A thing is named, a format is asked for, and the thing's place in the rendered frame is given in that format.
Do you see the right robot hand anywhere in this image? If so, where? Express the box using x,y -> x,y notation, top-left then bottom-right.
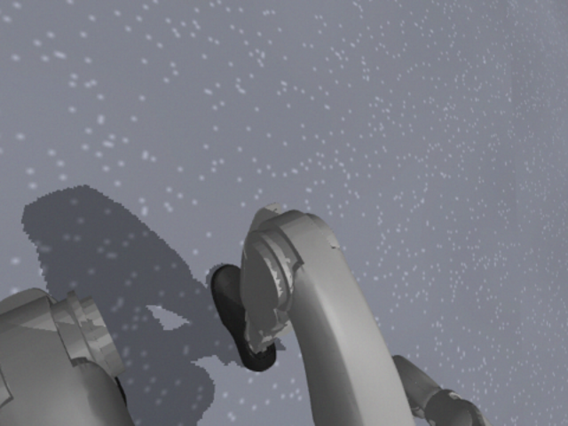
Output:
392,355 -> 443,419

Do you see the right robot foot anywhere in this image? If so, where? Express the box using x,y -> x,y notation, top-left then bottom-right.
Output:
210,264 -> 276,372

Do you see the right robot arm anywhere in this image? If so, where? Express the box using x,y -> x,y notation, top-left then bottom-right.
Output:
424,389 -> 492,426

